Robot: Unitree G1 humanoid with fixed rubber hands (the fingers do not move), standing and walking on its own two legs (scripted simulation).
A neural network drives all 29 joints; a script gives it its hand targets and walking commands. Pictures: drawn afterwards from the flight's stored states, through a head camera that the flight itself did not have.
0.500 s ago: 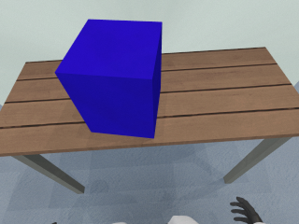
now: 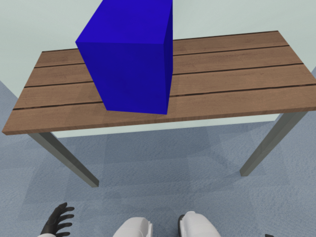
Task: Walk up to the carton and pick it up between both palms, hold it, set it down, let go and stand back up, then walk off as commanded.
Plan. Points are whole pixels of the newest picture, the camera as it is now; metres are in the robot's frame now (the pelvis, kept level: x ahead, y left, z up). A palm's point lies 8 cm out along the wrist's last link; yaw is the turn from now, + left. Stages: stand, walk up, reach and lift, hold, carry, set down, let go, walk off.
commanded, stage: walk off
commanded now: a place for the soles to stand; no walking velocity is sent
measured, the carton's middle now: (136, 59) +0.57 +0.06 +0.11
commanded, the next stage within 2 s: none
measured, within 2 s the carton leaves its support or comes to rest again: neither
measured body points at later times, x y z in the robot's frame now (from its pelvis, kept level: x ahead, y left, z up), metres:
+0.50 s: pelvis -0.15 +0.09 +0.00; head -0.07 +0.14 +0.44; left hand -0.09 +0.38 -0.16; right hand -0.04 -0.23 -0.08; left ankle -0.06 +0.14 -0.72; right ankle -0.19 -0.07 -0.64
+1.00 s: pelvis -0.40 +0.03 +0.00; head -0.38 -0.01 +0.45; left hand -0.40 +0.35 -0.09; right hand -0.30 -0.26 -0.13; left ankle -0.36 +0.15 -0.60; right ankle -0.33 -0.07 -0.71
